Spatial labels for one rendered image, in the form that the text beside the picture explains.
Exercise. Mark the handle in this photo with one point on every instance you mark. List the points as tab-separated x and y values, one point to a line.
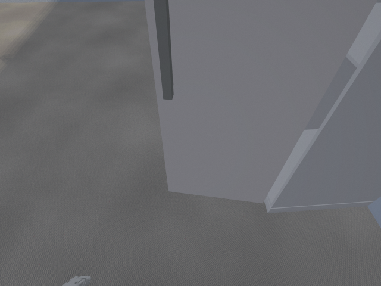
162	20

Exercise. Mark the fridge door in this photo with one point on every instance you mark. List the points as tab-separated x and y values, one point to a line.
247	77

